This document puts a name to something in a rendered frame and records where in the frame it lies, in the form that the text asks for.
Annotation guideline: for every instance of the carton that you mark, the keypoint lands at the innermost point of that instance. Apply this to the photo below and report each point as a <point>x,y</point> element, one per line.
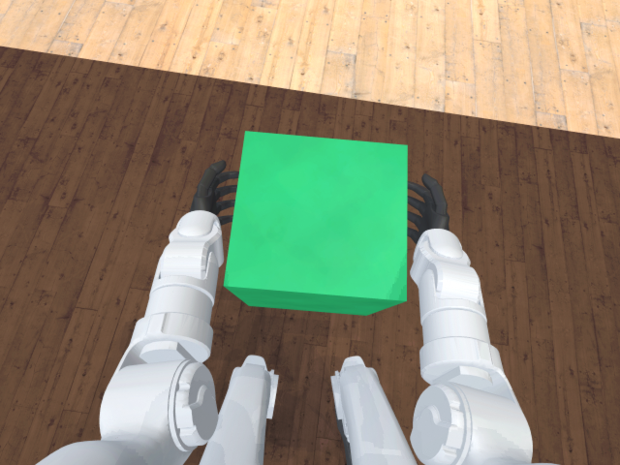
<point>319,224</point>

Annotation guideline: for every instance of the left robot hand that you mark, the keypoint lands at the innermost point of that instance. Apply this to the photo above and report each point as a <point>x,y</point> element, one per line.
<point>208,194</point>

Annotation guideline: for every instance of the robot right thigh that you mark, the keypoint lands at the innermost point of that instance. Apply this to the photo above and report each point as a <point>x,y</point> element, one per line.
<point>375,435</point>

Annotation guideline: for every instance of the right robot upper arm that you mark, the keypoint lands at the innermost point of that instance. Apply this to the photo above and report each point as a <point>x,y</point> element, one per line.
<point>458,425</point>

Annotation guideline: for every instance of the left robot shin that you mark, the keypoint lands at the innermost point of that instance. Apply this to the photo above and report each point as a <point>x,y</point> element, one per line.
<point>253,360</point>

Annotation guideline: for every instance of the robot left forearm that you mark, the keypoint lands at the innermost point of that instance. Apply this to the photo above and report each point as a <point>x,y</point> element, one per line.
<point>176,324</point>

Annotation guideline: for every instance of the right robot hand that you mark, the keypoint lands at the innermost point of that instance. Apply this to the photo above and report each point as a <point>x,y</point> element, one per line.
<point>433,210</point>

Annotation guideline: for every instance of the left robot upper arm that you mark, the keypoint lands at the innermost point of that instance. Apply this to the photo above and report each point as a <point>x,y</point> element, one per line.
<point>153,414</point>

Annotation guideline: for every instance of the robot right forearm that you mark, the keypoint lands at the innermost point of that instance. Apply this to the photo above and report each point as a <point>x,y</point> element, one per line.
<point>456,345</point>

